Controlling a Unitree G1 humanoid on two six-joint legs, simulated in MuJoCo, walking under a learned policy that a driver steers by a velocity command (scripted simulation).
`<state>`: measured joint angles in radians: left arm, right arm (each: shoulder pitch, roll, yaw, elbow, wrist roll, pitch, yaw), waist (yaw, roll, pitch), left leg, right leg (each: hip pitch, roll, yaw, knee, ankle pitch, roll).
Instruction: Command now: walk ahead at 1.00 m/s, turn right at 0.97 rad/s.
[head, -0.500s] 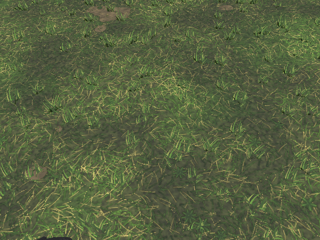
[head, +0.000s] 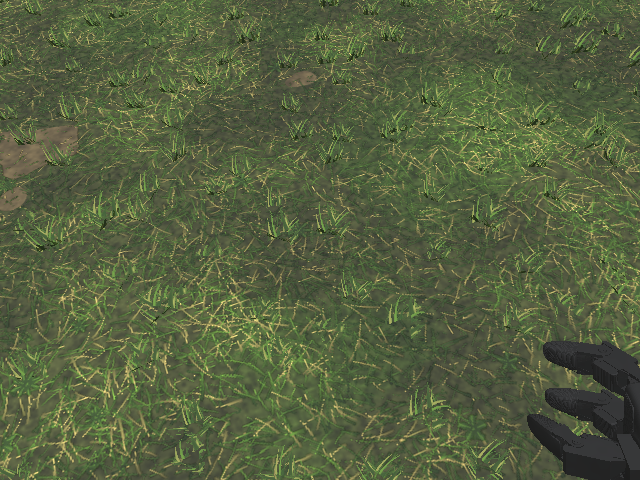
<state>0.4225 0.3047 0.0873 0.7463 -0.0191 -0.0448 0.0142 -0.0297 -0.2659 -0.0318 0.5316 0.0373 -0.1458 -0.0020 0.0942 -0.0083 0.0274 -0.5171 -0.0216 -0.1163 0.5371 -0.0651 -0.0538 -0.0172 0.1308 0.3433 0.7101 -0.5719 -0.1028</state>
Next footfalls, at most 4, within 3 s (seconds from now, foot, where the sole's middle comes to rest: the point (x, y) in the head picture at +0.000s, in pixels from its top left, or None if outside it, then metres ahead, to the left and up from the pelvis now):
0.46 right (456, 433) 0.58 -0.17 -0.74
0.88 left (410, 282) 0.95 -0.08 -0.74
1.34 right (477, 251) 1.06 -0.25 -0.74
1.90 left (341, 269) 0.97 0.09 -0.74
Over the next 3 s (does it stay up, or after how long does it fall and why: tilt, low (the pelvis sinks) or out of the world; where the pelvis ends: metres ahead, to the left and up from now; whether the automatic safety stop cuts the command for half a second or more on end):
stays up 1.46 0.33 0.03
